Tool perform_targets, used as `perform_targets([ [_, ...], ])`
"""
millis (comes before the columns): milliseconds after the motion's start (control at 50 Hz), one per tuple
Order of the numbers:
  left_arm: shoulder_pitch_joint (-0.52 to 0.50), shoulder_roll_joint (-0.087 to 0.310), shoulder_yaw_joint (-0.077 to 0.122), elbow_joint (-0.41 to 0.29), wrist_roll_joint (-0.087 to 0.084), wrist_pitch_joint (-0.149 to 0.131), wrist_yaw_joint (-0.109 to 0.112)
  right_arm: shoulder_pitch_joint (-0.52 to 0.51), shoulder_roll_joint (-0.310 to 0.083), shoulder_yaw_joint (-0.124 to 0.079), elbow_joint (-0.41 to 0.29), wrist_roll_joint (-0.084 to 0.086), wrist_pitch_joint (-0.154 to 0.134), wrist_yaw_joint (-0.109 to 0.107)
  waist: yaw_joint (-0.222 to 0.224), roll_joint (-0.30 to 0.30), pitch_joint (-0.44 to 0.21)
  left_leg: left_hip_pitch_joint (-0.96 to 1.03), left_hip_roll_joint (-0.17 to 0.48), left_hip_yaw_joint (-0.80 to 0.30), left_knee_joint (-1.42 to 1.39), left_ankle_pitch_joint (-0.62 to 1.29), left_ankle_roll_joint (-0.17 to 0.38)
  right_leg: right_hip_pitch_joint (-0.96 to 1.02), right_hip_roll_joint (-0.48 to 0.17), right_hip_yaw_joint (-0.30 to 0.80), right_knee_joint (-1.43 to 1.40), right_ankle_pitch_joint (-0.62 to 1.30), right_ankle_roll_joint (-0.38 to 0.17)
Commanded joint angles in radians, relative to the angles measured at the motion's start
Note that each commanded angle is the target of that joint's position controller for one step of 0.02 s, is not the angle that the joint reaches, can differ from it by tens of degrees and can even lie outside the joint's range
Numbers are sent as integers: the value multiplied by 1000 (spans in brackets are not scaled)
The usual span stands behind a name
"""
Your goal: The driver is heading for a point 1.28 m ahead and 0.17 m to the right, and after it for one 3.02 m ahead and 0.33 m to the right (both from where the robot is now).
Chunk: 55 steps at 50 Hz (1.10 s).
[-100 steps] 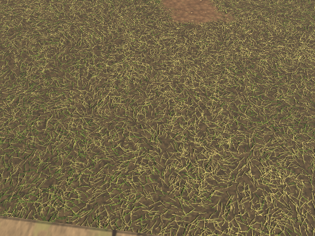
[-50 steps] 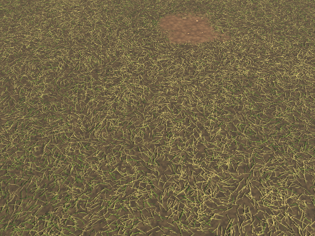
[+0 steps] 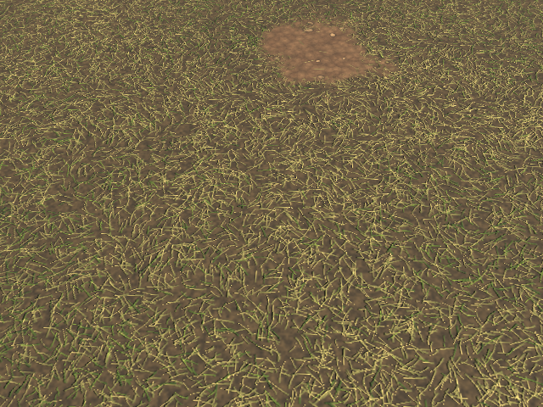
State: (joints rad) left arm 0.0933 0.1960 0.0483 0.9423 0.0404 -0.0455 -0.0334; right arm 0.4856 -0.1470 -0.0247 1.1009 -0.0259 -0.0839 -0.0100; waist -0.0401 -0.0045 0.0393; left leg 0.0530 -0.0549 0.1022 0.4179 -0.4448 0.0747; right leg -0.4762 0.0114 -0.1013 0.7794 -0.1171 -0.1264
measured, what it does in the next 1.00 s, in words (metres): goes down, turning right: right foot, then left foot 0.16 m lower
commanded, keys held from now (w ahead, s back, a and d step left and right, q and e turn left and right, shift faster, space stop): w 0.40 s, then w+e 0.60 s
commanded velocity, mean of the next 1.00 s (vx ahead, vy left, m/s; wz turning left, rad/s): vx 0.49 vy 0.00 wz -0.23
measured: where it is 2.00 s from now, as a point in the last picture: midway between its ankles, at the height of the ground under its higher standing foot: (318, 224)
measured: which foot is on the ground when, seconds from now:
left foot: down 0.00-0.00, up 0.02-0.50, down 0.52-0.92, up 0.94-1.00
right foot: up 0.00-0.00, down 0.02-0.52, up 0.54-0.90, down 0.92-1.00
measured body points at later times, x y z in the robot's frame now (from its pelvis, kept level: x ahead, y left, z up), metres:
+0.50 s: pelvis +0.31 +0.04 -0.09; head +0.34 +0.04 +0.36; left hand +0.21 +0.27 -0.23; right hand +0.52 -0.18 -0.19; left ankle +0.43 +0.12 -0.83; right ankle +0.06 -0.07 -0.71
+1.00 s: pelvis +0.60 -0.01 -0.17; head +0.63 -0.03 +0.28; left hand +0.81 +0.20 -0.28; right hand +0.57 -0.26 -0.32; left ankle +0.48 +0.14 -0.79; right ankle +0.67 -0.07 -0.89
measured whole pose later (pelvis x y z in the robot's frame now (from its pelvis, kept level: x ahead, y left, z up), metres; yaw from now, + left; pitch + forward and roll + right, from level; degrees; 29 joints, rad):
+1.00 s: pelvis +0.60 -0.01 -0.17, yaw -16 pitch +0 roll +1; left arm 0.10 0.25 0.07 0.86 0.03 -0.03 -0.02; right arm 0.30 -0.22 -0.05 0.94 -0.02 -0.06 0.01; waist -0.02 0.01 0.07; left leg -0.27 0.04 0.09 1.21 -0.45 0.02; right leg -0.43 0.09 -0.08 0.64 -0.22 -0.16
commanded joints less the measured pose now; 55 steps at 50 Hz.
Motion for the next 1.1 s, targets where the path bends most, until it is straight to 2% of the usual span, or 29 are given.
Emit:
perform_targets([
  [20, 567, 138, 60, 157, 8, -4, 8, -163, -169, -32, -80, 7, -12, 7, 316, 40, -83, -441, 174, -45, 560, 924, 85, 630, 14, 22, -140, -41, -63],
  [40, 551, 239, 82, 156, 9, -11, 9, -154, -81, -25, -111, -4, -19, 10, 271, -243, -44, -654, -1, -18, 1013, 53, 44, 671, -213, 329, -306, -63, -145],
  [60, 453, 189, 50, 100, -13, -28, -1, -52, -81, -29, -124, 6, -30, -1, 143, -171, -34, -810, -21, -195, 1120, -81, 55, 663, -346, 637, -352, 214, -198],
  [80, 390, 194, 58, 99, -33, -34, 4, -67, -108, -35, -134, 13, -22, -3, 113, -171, 0, -889, 28, -191, 1085, -10, 43, 592, -407, 690, -459, 18, -258],
  [100, 266, 117, 37, 57, -38, -38, 4, -132, -181, -58, -125, 9, -5, 2, 68, 37, 71, -807, 90, -197, 975, 78, 27, 421, -342, 588, -495, -89, -214],
  [120, 260, 143, 38, 57, -30, -52, 7, -129, -162, -62, -134, 4, 11, 3, 39, -34, 101, -772, 101, -193, 923, 65, 7, 331, -361, 566, -470, -22, -230],
  [160, 300, 138, 29, 76, -20, -74, 24, -231, -134, -64, -157, -14, 51, 18, 18, 37, 138, -704, 132, -206, 738, 103, -26, 230, -295, 452, -510, -57, -165],
  [200, 315, 181, 42, 93, -6, -85, 34, -267, -111, -59, -168, -28, 80, 32, 17, -9, 152, -692, 123, -134, 683, 257, -36, 217, -253, 364, -505, -15, -157],
  [240, 323, 127, 26, 97, -11, -106, 35, -399, -131, -66, -212, 0, 62, 36, 44, 6, 159, -768, 129, -148, 492, 449, -27, 264, -169, 268, -485, -93, -99],
  [320, 296, 108, 14, 79, -14, -120, 22, -461, -99, -48, -234, -7, 33, 74, 66, -22, 74, -448, 98, -55, 204, 937, -2, 136, -92, 169, -450, -269, -57],
  [360, 308, 98, 7, 87, -9, -102, 24, -460, -117, -48, -225, 6, 37, 77, 79, -24, 70, -366, 95, -32, 182, 991, 6, 127, -102, 141, -363, -311, -40],
  [420, 428, 103, 1, 101, 17, -73, 46, -590, -128, -36, -282, -16, 36, 76, 162, -18, 152, -505, 107, -43, 36, 875, -18, 311, -120, 184, -215, -286, -40],
  [480, 476, 128, 2, 115, 24, -29, 89, -338, -172, -48, -199, -35, 5, 46, 74, 31, 73, -364, 132, -81, -257, 887, -22, 496, -57, 188, 211, 7, -47],
  [500, 452, 137, 8, 116, -4, -11, 89, -143, -200, -61, -134, -49, -2, 37, -8, 50, -5, -120, 156, -57, -318, 994, -18, 391, -31, 150, 487, 49, -46],
  [520, 429, 120, 14, 100, -35, -10, 74, -11, -262, -82, -95, -46, -1, 39, -59, 140, -112, 159, 249, -123, -195, 1155, 11, 141, 57, 111, 813, -393, -29],
  [540, 571, 51, 8, 94, -85, -14, 82, 79, -297, -77, -87, -43, -10, 53, 15, 254, -267, 575, 430, -206, 301, 1732, 24, -243, 61, 153, 1035, -766, -6],
  [560, 542, 82, 1, 93, -97, -21, 97, 119, -282, -81, -95, -17, -5, 60, -56, 230, -371, 709, 513, -314, 321, 1549, 92, -462, 15, 188, 1071, -680, -17],
  [580, 464, 102, 2, 81, -70, -16, 97, 90, -264, -85, -105, -16, 5, 50, -71, 138, -355, 586, 520, -356, 204, 1044, 147, -539, -34, 154, 1087, -583, -12],
  [600, 286, 117, 12, 30, -37, -24, 87, -29, -225, -72, -142, -30, -9, 26, -67, 120, -268, 371, 534, -408, 36, 553, 169, -562, -65, 173, 911, -327, 7],
  [620, 208, 139, 22, 18, -5, -19, 63, -98, -172, -53, -148, -27, -20, 14, -29, 53, -166, 156, 485, -383, -45, 510, 147, -480, -87, 150, 866, -248, 23],
  [680, 131, 39, 8, -40, 9, 16, -5, -175, -143, -37, -132, 3, -45, -3, 85, 73, 48, -353, 368, -168, -182, 665, 109, -171, -121, 137, 403, -60, 89],
  [740, 119, 11, -11, -65, -9, 5, -25, -247, -148, -39, -155, 12, -52, -1, 117, 120, 25, -402, 275, 5, -180, 763, 71, 14, -100, 77, 56, 136, 54],
  [840, -20, 58, -1, -122, -5, 10, -23, -111, -189, -50, -125, 14, -21, -4, 64, 66, 13, -90, 321, 66, -98, 941, 46, -11, -30, -19, -92, 23, -34],
  [900, 185, 100, 29, -70, -4, 3, -13, -107, -244, -60, -140, -1, 10, -7, 158, 47, -110, -80, 310, 130, 305, 1050, 21, 254, 77, -46, -185, -81, -90],
  [920, 312, 186, 59, -40, 9, -2, 2, -98, -232, -56, -166, 1, 16, -2, 207, -45, -186, -241, 273, 152, 606, 810, -9, 451, -27, 148, -270, -182, -140],
  [940, 281, 296, 80, -65, 2, 2, 11, -34, -111, -34, -225, 3, 16, 19, 105, -259, -261, -625, 78, 108, 977, -113, -60, 703, -326, 686, -369, -182, -281],
  [960, 332, 297, 81, -70, -24, 21, 15, -168, -204, -49, -269, 1, 7, 22, 170, -139, -283, -802, 32, -102, 1044, -94, -54, 754, -346, 901, -513, -301, -302],
  [1000, 225, 215, 62, -65, -29, 23, 30, -243, -199, -43, -285, 9, -13, 19, 105, -13, -37, -844, 138, -124, 895, 83, -45, 518, -295, 635, -525, -140, -220],
  [1100, 183, 188, 51, -76, -46, -23, 31, -206, -163, -39, -277, -21, 55, 21, 7, -1, -54, -619, 164, -113, 676, 147, -100, 315, -144, 384, -539, 327, -159],
])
